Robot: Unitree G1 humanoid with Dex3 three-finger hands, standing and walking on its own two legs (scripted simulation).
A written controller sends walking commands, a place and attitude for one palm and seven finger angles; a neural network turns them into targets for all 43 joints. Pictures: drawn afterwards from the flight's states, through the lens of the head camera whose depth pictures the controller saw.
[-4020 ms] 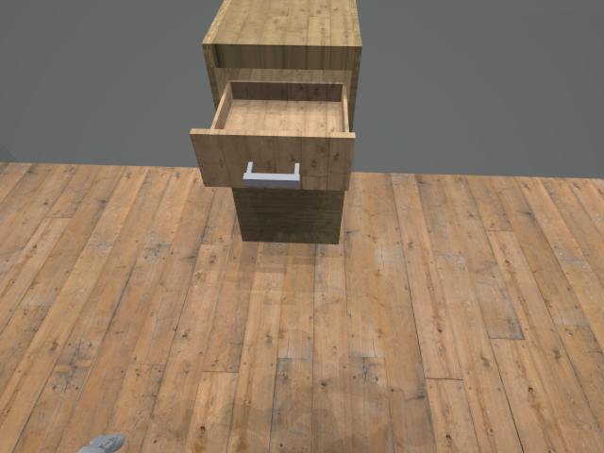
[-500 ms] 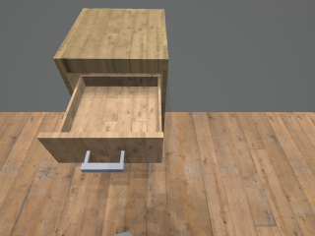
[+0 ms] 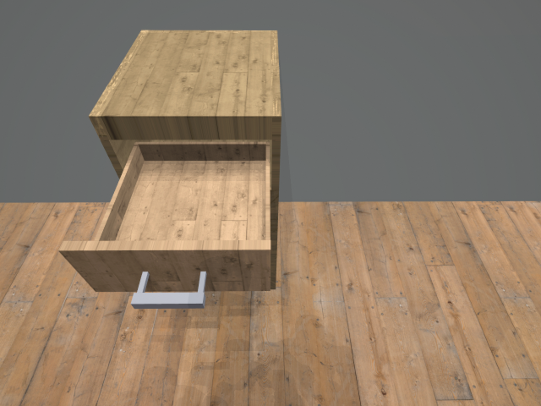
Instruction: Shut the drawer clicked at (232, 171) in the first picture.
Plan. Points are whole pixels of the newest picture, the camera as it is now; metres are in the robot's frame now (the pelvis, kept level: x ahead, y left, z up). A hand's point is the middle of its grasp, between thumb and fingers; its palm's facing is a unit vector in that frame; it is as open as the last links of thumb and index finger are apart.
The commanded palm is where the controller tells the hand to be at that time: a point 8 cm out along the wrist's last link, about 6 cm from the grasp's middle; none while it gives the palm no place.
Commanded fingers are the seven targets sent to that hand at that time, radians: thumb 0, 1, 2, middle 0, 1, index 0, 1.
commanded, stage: look again from close up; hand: left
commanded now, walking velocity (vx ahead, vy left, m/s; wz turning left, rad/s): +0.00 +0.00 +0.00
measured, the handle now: (171, 289) +0.33 +0.20 -0.09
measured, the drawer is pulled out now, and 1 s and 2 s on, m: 0.29 0.29 0.29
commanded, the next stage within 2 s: raise the hand and make a fist in 0.52 s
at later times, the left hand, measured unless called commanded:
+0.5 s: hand out of the picture +0.00 +0.17 -0.17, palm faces +0.02 -0.99 -0.16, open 7.4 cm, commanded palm none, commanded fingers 0.00 0.90 0.90 -0.20 -0.30 -0.20 -0.30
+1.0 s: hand (175, 378) +0.17 +0.15 -0.03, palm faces -0.01 -1.00 +0.05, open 6.2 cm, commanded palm +0.12 +0.23 -0.05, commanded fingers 0.00 0.90 0.90 -0.60 -0.73 -0.60 -0.73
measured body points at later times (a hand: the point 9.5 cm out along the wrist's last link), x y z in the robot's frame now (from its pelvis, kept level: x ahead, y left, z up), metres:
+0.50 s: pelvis +0.02 +0.02 +0.00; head +0.03 +0.02 +0.45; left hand +0.00 +0.22 -0.16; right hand +0.01 -0.20 -0.16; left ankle +0.01 +0.11 -0.74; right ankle -0.01 -0.12 -0.74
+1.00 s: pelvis -0.02 +0.01 -0.07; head +0.01 +0.02 +0.38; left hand +0.16 +0.20 -0.03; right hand +0.20 -0.24 -0.10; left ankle +0.01 +0.10 -0.74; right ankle -0.01 -0.10 -0.74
